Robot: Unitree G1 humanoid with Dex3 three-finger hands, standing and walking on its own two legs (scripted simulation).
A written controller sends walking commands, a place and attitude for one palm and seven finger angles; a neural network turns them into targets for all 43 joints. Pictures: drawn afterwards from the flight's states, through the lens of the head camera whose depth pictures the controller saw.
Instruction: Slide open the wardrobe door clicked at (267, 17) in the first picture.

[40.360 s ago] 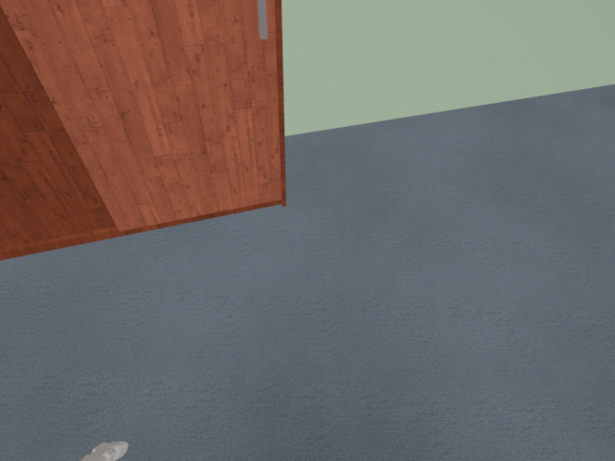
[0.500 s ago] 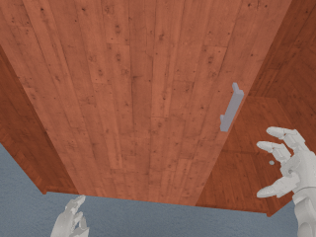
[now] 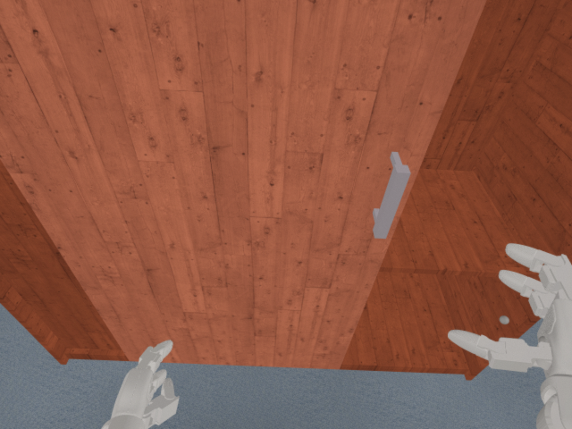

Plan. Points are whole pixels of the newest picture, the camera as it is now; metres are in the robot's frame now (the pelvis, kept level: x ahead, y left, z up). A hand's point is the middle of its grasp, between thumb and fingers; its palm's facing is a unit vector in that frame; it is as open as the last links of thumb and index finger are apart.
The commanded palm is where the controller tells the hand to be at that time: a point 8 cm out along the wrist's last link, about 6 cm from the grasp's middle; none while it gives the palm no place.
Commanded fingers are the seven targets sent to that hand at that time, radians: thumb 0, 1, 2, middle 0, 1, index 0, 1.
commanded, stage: draw the hand back to the body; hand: right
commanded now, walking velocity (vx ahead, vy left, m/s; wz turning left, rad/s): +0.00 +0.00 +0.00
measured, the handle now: (387, 196) +0.46 -0.18 +0.10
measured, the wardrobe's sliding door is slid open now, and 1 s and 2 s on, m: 0.46 0.46 0.46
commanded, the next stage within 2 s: step back with the hand held close in 0.78 s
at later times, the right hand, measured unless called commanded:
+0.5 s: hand (534, 308) +0.21 -0.26 +0.16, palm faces +0.44 +0.82 -0.36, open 8.0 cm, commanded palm +0.17 -0.29 +0.17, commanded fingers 0.00 -0.90 -0.90 0.20 0.30 0.20 0.30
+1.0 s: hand (542, 304) +0.20 -0.25 +0.18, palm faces +0.46 +0.79 -0.41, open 7.4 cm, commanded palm +0.16 -0.28 +0.18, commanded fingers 0.00 -0.90 -0.90 0.20 0.30 0.20 0.30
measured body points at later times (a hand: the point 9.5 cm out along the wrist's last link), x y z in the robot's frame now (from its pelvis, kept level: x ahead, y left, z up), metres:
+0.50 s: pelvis +0.02 +0.00 +0.01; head -0.01 +0.02 +0.45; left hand +0.21 +0.23 -0.07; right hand +0.18 -0.30 +0.18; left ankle -0.05 +0.11 -0.74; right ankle +0.07 -0.10 -0.74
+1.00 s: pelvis +0.01 +0.02 +0.01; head -0.01 +0.03 +0.45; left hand +0.21 +0.24 -0.07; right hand +0.17 -0.29 +0.20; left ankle -0.05 +0.11 -0.74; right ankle +0.07 -0.10 -0.74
